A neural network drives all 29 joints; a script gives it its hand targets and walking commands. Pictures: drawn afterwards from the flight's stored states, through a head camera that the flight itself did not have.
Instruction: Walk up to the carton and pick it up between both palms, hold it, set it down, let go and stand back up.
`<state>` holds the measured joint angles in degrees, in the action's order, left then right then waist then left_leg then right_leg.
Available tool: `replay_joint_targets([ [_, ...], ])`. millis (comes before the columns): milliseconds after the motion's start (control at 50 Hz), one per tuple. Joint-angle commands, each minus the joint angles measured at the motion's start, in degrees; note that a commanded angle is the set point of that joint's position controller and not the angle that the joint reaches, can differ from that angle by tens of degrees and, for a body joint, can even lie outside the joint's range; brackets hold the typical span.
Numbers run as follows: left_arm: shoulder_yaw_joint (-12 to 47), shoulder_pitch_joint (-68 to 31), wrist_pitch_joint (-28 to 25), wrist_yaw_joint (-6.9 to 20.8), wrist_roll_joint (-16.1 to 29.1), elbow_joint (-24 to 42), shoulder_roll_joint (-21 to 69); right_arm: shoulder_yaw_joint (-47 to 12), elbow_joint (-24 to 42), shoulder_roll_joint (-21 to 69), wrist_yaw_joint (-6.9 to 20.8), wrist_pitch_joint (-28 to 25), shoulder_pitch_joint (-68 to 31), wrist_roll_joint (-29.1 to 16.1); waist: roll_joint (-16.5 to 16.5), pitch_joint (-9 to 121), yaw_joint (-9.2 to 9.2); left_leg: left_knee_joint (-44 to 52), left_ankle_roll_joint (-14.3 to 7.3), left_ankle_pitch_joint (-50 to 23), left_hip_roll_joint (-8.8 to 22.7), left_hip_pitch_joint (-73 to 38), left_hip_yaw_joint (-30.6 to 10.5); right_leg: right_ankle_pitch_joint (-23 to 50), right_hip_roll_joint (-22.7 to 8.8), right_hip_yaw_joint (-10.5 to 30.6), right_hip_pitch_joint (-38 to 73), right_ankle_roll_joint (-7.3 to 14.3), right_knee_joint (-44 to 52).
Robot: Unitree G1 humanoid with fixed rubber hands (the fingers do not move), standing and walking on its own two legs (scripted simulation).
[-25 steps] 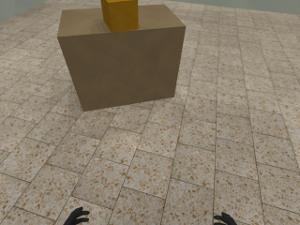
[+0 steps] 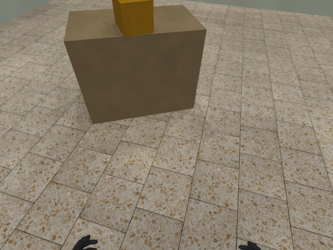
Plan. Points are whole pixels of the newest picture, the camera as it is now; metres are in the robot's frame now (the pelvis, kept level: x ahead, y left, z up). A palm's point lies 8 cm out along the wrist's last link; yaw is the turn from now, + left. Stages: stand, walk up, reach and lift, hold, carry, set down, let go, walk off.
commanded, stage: stand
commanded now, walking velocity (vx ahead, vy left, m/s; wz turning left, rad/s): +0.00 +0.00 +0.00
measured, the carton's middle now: (132, 12) +1.42 +0.25 +0.03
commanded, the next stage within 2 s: walk up in 0.74 s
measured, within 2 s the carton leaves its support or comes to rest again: neither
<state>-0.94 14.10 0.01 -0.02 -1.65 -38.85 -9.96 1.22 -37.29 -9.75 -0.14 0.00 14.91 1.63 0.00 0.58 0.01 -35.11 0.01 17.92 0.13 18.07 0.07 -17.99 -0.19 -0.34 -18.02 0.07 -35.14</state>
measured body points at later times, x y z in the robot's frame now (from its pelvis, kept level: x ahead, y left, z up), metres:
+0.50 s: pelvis +0.00 +0.00 +0.00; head +0.01 +0.00 +0.45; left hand +0.11 +0.23 -0.12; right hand +0.11 -0.23 -0.11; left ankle +0.01 +0.12 -0.73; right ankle +0.01 -0.12 -0.73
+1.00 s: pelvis +0.00 -0.01 +0.01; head +0.00 -0.02 +0.46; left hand +0.08 +0.23 -0.11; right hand +0.09 -0.25 -0.12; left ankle +0.00 +0.12 -0.71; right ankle +0.01 -0.12 -0.73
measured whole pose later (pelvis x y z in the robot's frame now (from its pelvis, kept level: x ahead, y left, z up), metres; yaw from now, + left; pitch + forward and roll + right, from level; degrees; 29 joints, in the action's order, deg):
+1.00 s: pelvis +0.00 -0.01 +0.01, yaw +1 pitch +0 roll +0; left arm -1.6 17.7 -1.2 -0.2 -2.9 -43.2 -10.4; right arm 1.3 -43.8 -11.9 0.5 0.0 18.1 2.4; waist 0.9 0.7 -0.4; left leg -38.6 -0.2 27.8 0.4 18.1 -1.1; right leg -21.9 0.0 -1.8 -15.2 2.4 -32.3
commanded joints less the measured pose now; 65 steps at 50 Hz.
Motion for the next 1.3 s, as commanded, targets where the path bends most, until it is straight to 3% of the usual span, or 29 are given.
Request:
replay_joint_targets([
  [0, -1.3, -0.3, -0.8, -0.2, 0.0, 3.6, -4.5, 1.3, 3.4, -4.6, -0.2, -0.8, -0.2, 0.0, 0.1, 1.5, 0.0, 5.7, -1.9, -6.9, 2.6, -0.7, -3.4, 6.7, -2.5, 3.5, 0.6, 1.7, 5.9],
  [420, -1.9, 0.8, -0.8, -0.5, 0.1, 1.0, -4.5, 1.9, 1.0, -4.6, -0.6, -0.9, 1.1, -0.1, 0.1, 0.7, 0.01, 7.0, -2.2, -7.6, 2.8, -1.6, -3.7, 7.3, -2.8, 3.8, 1.5, 2.0, 7.2],
  [480, -1.8, 1.3, -0.4, -0.6, 0.4, 0.9, -4.1, 1.4, 0.8, -5.1, -0.7, -1.1, 0.7, -0.4, 2.8, 0.3, 0.39, 9.6, -2.6, -8.3, 4.1, -1.0, -5.1, 8.5, -1.3, 2.0, 3.1, 0.3, 5.8],
  [700, -1.9, 1.8, -0.5, -0.7, 0.4, -0.5, -4.8, 1.4, -1.2, -5.4, -0.9, -0.5, 1.1, -0.5, -1.0, -0.7, -0.21, 8.6, -1.9, -6.3, 2.9, -3.0, -3.0, 8.3, -2.5, 3.8, 2.2, 0.9, 8.7],
  [900, -2.0, 2.5, -0.4, -0.8, 0.4, -2.0, -5.4, 1.2, -3.9, -5.7, -0.9, -0.5, 1.4, -0.5, -0.3, -1.0, -0.13, 9.1, -1.5, -6.2, 3.0, -3.2, -2.8, 7.5, -2.8, 4.7, 2.8, 1.5, 9.9],
  [920, -3.0, 11.1, -2.1, 0.0, -2.4, -2.0, -9.6, 1.3, -3.9, -8.8, 0.7, -1.3, 6.4, 1.0, -2.8, 6.2, 1.58, 2.1, -3.0, 22.3, 1.6, 3.4, -4.9, -24.8, -6.1, 10.2, 12.0, 5.5, 11.2],
  [940, -4.1, 12.5, -2.4, -0.1, -2.3, -2.5, -11.8, 1.3, -3.0, -8.6, 1.4, -1.0, 2.9, 1.3, -6.5, 0.0, 3.54, -5.9, -1.1, 22.7, -1.1, 15.5, -0.5, -36.4, -12.6, 19.8, 14.3, 9.1, 18.8],
  [960, -4.8, 14.0, -2.7, -0.6, -2.0, -3.5, -13.7, 0.8, -1.0, -7.8, 1.9, -1.0, -1.8, 2.2, -8.8, -6.3, 5.65, -16.6, 0.1, 17.3, -0.2, 24.2, 1.1, -35.8, -20.1, 28.9, 15.0, 12.9, 23.8],
  [980, -4.8, 14.3, -3.1, -1.1, -1.8, -4.2, -14.5, 0.7, 0.6, -7.6, 2.4, -1.4, -4.0, 2.6, -6.4, -10.0, 5.89, -19.3, 0.5, 15.0, 3.2, 31.0, -2.0, -34.5, -24.1, 33.2, 15.5, 15.6, 25.6],
  [1000, -4.8, 14.1, -3.7, -1.4, -1.5, -4.6, -14.2, 0.9, 1.1, -8.1, 2.7, -1.9, -3.6, 2.4, -4.8, -11.3, 5.63, -20.8, 1.0, 12.5, 5.0, 32.2, -3.6, -34.4, -24.3, 32.2, 13.7, 15.7, 27.0],
  [1020, -4.3, 12.7, -4.4, -1.5, -1.6, -4.9, -13.4, 1.1, 1.4, -8.2, 3.3, -2.3, -2.4, 2.4, -4.6, -10.6, 4.36, -21.5, 1.4, 9.2, 6.1, 30.7, -5.1, -32.1, -23.2, 29.0, 12.3, 14.4, 27.7],
  [1120, -3.5, 5.7, -5.9, -0.5, -1.6, -5.2, -13.0, 1.3, 0.2, -6.7, 5.0, -2.6, 2.8, 1.7, -8.7, -4.0, -0.58, -13.7, 2.4, -1.6, 3.9, 11.7, 1.0, -17.1, -12.9, 4.7, 5.8, 8.7, 26.6],
  [1160, -3.7, 4.5, -5.4, -0.2, -1.9, -5.6, -14.5, 1.0, 0.5, -6.3, 4.9, -2.5, 2.8, 1.2, -10.1, -4.5, -1.36, -8.7, 1.8, -3.5, 2.8, 2.7, 4.4, -18.1, -11.7, 0.0, 0.1, 7.9, 25.1],
  [1200, -3.7, 4.3, -4.3, 0.0, -2.4, -5.8, -16.1, 1.3, -0.1, -7.3, 4.2, -2.4, 5.7, 0.9, -8.8, -5.4, -2.68, -4.9, 0.9, -3.9, 1.5, -5.4, 7.2, -23.6, -12.9, -0.6, -4.8, 8.1, 20.8],
  [1220, -3.4, 4.6, -3.6, 0.1, -2.8, -5.9, -15.7, 1.8, -1.1, -8.3, 3.6, -2.3, 9.0, 0.9, -6.1, -6.0, -3.91, -3.4, 0.4, -2.7, 0.4, -9.6, 7.7, -26.4, -12.5, -0.8, -7.1, 7.7, 16.5],
  [1240, -2.6, 6.2, -2.9, 0.3, -3.2, -6.2, -14.3, 2.5, -2.7, -9.5, 2.8, -2.4, 13.5, 1.0, -1.1, -5.8, -5.19, -2.1, 0.1, 0.8, -1.0, -14.4, 7.1, -27.9, -10.5, -2.2, -9.3, 6.9, 7.9],
  [1260, -1.2, 8.5, -2.2, 0.9, -3.4, -6.0, -11.1, 3.7, -4.1, -11.9, 1.8, -2.5, 19.5, 1.1, 7.3, -4.3, -6.92, 0.2, -0.2, 6.6, 0.0, -19.7, 2.7, -24.8, -6.5, -5.7, -12.3, 5.4, -8.0],
  [1280, 0.7, 8.6, -1.8, 1.6, -3.2, -3.9, -6.1, 4.4, -3.8, -16.1, 0.8, -2.8, 25.4, 0.4, 18.6, -3.4, -8.4, 9.4, -1.5, 21.7, 12.0, -20.7, -21.1, -22.8, -1.6, -4.2, -20.6, 3.0, -30.8],
])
